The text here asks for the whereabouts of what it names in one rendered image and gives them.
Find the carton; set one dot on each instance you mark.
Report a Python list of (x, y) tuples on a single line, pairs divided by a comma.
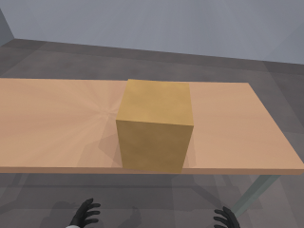
[(154, 125)]

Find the robot left hand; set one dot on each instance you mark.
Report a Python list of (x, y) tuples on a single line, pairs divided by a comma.
[(80, 218)]

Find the robot right hand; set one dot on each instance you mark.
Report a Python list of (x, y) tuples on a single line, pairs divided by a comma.
[(230, 222)]

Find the table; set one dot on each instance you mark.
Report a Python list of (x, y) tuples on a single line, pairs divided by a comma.
[(65, 126)]

